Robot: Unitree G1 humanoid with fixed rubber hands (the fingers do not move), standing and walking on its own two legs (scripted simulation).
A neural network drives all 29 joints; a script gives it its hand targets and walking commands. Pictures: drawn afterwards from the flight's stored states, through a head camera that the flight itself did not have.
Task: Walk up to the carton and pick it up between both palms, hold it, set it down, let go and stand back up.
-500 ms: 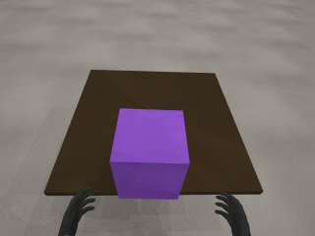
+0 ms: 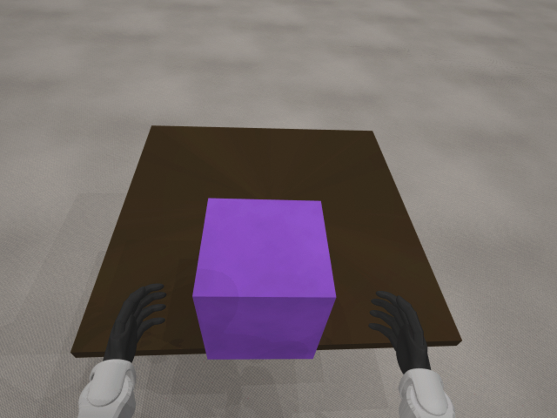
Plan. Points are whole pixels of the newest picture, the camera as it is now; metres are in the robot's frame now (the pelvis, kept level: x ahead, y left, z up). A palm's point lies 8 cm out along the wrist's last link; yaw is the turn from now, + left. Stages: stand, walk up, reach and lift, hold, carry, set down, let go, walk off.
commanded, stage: reach and lift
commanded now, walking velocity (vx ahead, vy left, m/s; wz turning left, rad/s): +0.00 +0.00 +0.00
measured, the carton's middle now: (262, 282) +0.39 +0.03 -0.10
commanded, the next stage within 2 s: none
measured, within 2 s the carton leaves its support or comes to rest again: neither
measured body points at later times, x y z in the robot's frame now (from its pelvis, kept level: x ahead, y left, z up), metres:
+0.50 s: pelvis +0.00 +0.00 +0.01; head +0.00 +0.01 +0.45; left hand +0.32 +0.22 +0.04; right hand +0.33 -0.18 +0.04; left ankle -0.01 +0.12 -0.74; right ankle -0.03 -0.11 -0.74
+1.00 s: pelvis -0.01 +0.00 +0.00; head +0.01 +0.01 +0.45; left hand +0.40 +0.22 +0.10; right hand +0.41 -0.18 +0.09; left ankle -0.01 +0.12 -0.74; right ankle -0.03 -0.11 -0.74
